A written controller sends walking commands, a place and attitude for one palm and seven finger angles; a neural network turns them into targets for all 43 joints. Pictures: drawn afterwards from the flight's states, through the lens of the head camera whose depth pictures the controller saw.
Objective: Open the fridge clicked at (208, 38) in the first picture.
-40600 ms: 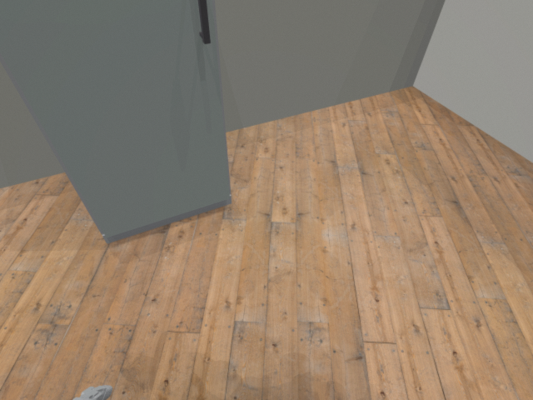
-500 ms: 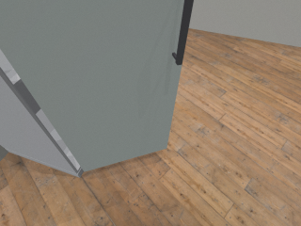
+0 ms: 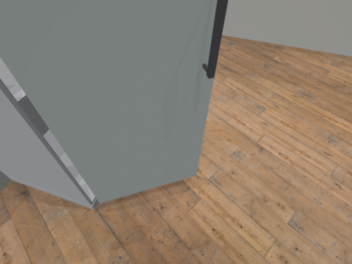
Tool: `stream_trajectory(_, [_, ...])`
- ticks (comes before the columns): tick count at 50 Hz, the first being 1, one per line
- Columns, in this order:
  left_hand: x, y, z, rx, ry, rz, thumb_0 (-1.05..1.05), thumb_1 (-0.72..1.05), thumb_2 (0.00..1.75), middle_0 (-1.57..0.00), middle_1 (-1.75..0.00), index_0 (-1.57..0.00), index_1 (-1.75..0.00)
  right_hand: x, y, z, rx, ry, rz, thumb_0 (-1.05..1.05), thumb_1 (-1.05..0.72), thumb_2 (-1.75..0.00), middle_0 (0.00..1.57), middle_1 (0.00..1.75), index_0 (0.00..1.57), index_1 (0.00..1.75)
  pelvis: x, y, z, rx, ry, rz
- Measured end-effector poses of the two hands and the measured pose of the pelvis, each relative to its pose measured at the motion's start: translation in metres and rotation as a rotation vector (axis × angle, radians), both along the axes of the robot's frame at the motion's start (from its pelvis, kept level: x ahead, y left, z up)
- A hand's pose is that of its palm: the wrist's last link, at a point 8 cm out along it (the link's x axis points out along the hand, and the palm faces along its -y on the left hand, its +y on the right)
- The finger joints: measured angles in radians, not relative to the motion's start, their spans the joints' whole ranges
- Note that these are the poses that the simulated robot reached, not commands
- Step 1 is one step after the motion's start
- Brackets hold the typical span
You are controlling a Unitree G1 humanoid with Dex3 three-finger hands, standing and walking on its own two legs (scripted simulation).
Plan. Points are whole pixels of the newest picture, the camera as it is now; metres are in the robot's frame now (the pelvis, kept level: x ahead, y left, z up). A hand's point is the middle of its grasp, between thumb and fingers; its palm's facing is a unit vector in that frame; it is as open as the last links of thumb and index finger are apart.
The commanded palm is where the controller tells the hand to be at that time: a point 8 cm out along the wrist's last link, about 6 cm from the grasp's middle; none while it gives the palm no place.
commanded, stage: turn to face it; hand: right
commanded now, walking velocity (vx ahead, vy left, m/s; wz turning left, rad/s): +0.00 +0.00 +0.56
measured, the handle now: (213, 35) +0.65 -0.05 +0.20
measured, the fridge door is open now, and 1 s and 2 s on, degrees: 54 54 54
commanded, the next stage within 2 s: take the last steps up to it in 0.74 s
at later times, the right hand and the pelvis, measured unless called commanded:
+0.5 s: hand out of the picture +0.05 -0.17 -0.17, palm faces -0.12 +0.95 -0.27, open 7.3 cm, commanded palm none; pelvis -0.02 +0.02 -0.01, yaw +11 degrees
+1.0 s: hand out of the picture +0.14 -0.18 -0.18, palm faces -0.30 +0.93 -0.23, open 7.4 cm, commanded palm none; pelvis +0.00 -0.01 -0.01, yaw +20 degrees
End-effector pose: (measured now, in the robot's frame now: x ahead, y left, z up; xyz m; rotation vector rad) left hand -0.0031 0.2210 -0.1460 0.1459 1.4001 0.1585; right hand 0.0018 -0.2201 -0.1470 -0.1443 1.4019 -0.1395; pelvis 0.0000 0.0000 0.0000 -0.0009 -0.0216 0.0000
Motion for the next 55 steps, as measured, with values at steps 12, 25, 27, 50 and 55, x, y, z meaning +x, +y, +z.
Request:
stream_trajectory(12, [-0.009, 0.011, -0.007, 0.023, -0.024, 0.097, 0.0, 0.91, 0.9, -0.2, -0.3, -0.2, -0.3, 0.011, -0.007, -0.005, -0.018, 0.032, 0.065, 0.0, -0.91, -0.9, 0.2, 0.3, 0.2, 0.3, -0.008, 0.003, -0.009, -0.007, 0.013, 0.095])
stream_trajectory(25, [0.002, 0.056, -0.007, 0.053, -0.095, 0.166, 0.01, 0.91, 0.9, -0.2, -0.3, -0.19, -0.3, 0.054, 0.002, 0.009, -0.089, -0.074, 0.154, 0.0, -0.91, -0.9, 0.2, 0.3, 0.2, 0.3, -0.016, 0.019, -0.009, -0.016, 0.032, 0.185])
stream_trajectory(27, [0.01, 0.058, 0.001, 0.064, -0.131, 0.171, 0.01, 0.91, 0.9, -0.2, -0.3, -0.19, -0.3, 0.057, 0.003, 0.011, -0.083, -0.072, 0.17, 0.0, -0.91, -0.9, 0.2, 0.3, 0.2, 0.3, -0.016, 0.018, -0.005, -0.02, 0.037, 0.203])
stream_trajectory(50, [-0.065, 0.0, -0.006, 0.047, -0.033, 0.314, 0.0, 0.9, 0.9, -0.21, -0.3, -0.2, -0.3, 0.147, -0.004, 0.003, -0.021, -0.207, 0.364, 0.0, -0.91, -0.9, 0.2, 0.3, 0.2, 0.3, -0.002, -0.008, -0.015, 0.0, 0.03, 0.341])
stream_trajectory(55, [-0.078, -0.004, -0.004, 0.032, 0.028, 0.349, 0.01, 0.91, 0.9, -0.2, -0.3, -0.2, -0.3, 0.143, -0.002, 0.004, -0.019, -0.156, 0.367, 0.0, -0.91, -0.9, 0.2, 0.3, 0.2, 0.3, 0.012, -0.013, -0.01, 0.017, 0.022, 0.325])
